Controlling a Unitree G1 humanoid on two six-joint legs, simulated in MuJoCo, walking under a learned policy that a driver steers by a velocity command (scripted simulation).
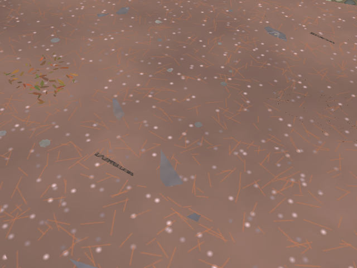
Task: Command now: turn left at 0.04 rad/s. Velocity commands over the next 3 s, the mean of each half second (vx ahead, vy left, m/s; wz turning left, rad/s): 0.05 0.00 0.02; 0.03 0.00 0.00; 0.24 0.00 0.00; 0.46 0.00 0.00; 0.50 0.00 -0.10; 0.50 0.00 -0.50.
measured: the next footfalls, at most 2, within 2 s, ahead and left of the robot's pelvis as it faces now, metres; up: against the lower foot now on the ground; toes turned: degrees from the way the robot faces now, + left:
left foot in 1.40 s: +0.13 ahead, +0.10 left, +0.00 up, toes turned +3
right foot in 1.90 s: +0.47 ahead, -0.04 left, +0.00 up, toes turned -4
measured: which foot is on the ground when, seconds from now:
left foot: down 0.00-1.00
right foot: down 0.00-1.00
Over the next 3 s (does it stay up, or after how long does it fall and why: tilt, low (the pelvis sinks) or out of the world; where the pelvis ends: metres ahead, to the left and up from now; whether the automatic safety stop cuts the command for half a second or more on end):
stays up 0.91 -0.02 -0.03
